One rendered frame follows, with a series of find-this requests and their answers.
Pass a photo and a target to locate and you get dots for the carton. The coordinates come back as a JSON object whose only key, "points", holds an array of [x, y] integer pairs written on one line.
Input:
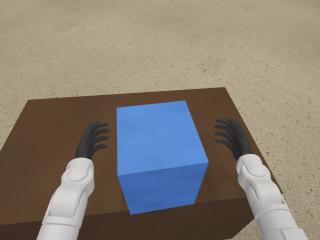
{"points": [[161, 161]]}

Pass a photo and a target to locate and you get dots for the robot left forearm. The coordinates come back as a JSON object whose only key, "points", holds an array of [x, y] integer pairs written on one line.
{"points": [[65, 212]]}

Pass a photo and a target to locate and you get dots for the right robot hand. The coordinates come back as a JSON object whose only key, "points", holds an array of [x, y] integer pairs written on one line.
{"points": [[238, 142]]}

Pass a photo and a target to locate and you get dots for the robot right forearm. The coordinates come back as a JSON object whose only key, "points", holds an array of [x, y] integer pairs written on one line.
{"points": [[268, 206]]}

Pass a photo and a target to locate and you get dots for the left robot hand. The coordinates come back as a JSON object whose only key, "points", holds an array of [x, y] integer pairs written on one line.
{"points": [[86, 148]]}

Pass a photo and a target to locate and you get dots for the pedestal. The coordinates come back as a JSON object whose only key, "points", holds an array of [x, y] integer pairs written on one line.
{"points": [[45, 138]]}

